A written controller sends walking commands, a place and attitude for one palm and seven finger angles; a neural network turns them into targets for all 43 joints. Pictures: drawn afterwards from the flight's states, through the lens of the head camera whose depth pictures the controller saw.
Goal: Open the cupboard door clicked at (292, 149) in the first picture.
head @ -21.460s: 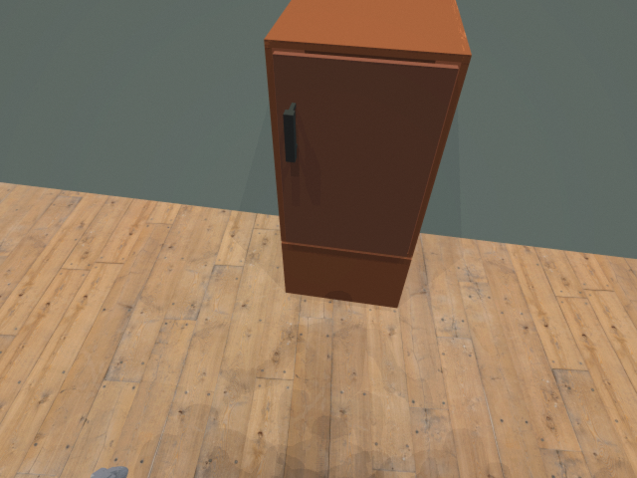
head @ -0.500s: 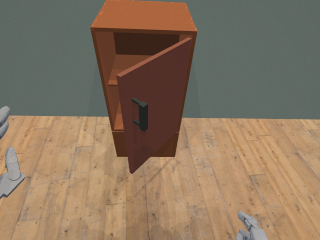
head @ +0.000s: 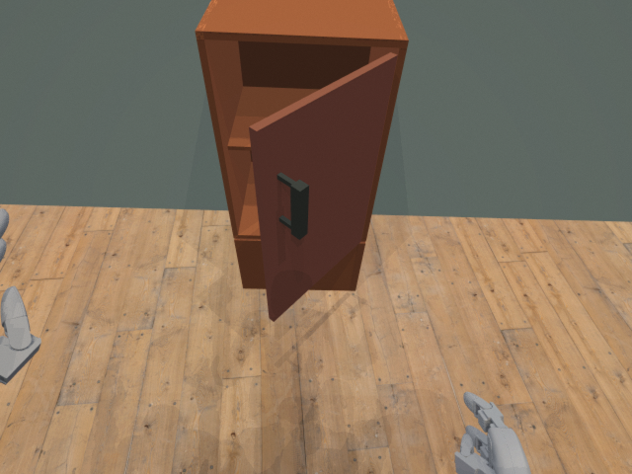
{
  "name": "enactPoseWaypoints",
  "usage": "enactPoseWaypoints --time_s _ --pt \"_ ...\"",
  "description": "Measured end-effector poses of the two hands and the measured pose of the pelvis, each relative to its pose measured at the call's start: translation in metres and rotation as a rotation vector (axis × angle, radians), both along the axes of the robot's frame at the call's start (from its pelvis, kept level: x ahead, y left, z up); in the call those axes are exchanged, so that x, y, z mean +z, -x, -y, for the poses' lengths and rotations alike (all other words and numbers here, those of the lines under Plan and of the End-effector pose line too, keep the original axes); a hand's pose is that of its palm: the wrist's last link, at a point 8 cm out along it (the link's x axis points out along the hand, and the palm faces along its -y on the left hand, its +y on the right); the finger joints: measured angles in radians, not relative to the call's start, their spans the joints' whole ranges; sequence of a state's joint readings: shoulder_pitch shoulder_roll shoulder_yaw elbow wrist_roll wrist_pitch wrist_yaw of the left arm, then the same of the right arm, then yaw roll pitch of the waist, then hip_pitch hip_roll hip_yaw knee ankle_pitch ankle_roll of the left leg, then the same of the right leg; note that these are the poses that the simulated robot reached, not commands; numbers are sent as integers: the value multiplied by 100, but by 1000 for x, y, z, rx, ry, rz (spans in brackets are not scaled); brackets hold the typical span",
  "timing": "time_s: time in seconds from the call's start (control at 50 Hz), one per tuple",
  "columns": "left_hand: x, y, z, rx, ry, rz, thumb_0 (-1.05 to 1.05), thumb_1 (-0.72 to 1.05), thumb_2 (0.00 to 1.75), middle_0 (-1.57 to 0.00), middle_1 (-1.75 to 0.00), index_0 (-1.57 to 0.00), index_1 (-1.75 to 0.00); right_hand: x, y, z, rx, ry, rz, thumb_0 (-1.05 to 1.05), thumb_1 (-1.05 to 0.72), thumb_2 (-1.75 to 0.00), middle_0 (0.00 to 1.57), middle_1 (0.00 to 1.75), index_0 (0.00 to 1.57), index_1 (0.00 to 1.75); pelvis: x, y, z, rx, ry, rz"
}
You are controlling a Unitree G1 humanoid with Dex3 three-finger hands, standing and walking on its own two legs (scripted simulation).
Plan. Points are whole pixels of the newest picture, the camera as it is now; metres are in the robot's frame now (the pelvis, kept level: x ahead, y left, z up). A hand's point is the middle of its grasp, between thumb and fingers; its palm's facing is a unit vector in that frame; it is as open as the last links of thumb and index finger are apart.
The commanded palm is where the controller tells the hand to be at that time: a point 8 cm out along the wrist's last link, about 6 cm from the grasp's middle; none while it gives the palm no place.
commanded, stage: stop stepping back and stand still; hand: left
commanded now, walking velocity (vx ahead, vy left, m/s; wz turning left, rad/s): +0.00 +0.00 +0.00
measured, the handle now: (291, 205) +0.57 +0.08 -0.03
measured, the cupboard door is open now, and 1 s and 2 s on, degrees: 48 48 48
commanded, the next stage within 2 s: let the arm hang, fingers relaxed in 0.10 s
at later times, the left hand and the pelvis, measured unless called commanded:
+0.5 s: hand out of the picture +0.06 +0.17 -0.18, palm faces +0.03 -0.99 -0.16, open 7.3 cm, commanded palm none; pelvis -0.01 -0.01 -0.01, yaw +2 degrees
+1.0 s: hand out of the picture -0.03 +0.16 -0.18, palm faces +0.09 -0.98 -0.20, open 7.4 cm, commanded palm none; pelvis +0.00 -0.01 +0.00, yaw +2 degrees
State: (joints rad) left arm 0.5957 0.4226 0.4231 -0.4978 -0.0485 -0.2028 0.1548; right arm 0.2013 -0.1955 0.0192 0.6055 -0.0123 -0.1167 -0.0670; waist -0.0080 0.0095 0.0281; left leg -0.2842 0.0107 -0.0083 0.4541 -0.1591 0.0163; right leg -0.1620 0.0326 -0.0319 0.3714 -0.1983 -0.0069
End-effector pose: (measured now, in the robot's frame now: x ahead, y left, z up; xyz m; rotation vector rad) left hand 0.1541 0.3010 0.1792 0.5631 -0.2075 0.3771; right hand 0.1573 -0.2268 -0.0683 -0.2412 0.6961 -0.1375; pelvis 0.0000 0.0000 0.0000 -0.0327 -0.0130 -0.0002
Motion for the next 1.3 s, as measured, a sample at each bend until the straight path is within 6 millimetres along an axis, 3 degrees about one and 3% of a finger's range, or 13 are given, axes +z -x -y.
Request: enactPoseWaypoints --time_s 0.1,0.22,0.28,0.34,0.42,0.48,0.5,0.56,0.66,0.78,0.88,1.12,1.3 --pt "-13 3 -9 67 48 -39 2 88 90 -21 -30 -21 -30 -6 5 3 -7 4 -27 1 -90 -89 20 30 20 30 1 1 -2 2 -2 2" --pt "-32 -7 -2 40 85 -84 2 89 90 -21 -30 -21 -30 -11 10 6 10 5 -51 1 -90 -89 20 30 20 30 0 1 -2 13 -1 -7" --pt "-103 -21 -3 26 162 -367 1 89 90 -20 -30 -20 -30 -33 13 13 46 -12 -133 1 -90 -89 20 30 20 30 -6 5 -5 25 0 -19" --pt "-192 -8 9 58 291 -735 1 90 90 -20 -30 -20 -30 -50 25 22 20 -18 -211 1 -90 -89 20 30 20 30 -10 7 -7 24 -7 -18" --pt "-282 45 48 78 464 -1106 1 90 90 -20 -29 -20 -30 -58 58 28 -21 -4 -328 1 -91 -89 20 30 20 30 -13 8 -2 24 -21 -6" --pt "-322 93 83 90 589 -1302 2 90 90 -20 -29 -20 -30 -60 88 29 -40 14 -445 0 -91 -89 20 30 20 30 -11 8 3 29 -22 3" --pt "-328 107 85 137 623 -1324 1 93 89 -20 -30 -20 -30 -60 99 29 -44 18 -486 0 -91 -89 20 30 20 30 -11 8 5 34 -19 3" --pt "-337 144 83 210 656 -1414 0 98 89 -21 -30 -21 -30 -63 126 26 -52 18 -598 0 -91 -89 20 30 20 30 -9 8 9 46 -12 3" --pt "-332 196 77 314 666 -1541 0 96 89 -20 -30 -21 -30 -73 156 15 -73 -22 -704 0 -91 -89 20 30 19 30 -6 7 9 51 -7 3" --pt "-320 223 74 389 651 -1612 1 93 90 -20 -30 -20 -30 -84 167 -3 -84 -92 -731 0 -91 -89 20 30 19 30 -4 3 7 42 -14 10" --pt "-319 216 79 389 651 -1596 1 91 90 -20 -30 -20 -30 -89 167 -15 -80 -132 -727 0 -91 -89 20 30 20 30 -3 0 7 37 -22 15" --pt "-329 166 111 277 688 -1515 1 91 90 -20 -30 -20 -30 -87 166 -13 -106 -133 -725 0 -91 -89 20 30 19 30 -3 -7 13 30 -31 16" --pt "-329 161 113 291 691 -1520 1 92 90 -20 -30 -20 -30 -85 163 -6 -115 -122 -738 0 -91 -89 20 30 19 30 -2 -14 18 33 -31 15"
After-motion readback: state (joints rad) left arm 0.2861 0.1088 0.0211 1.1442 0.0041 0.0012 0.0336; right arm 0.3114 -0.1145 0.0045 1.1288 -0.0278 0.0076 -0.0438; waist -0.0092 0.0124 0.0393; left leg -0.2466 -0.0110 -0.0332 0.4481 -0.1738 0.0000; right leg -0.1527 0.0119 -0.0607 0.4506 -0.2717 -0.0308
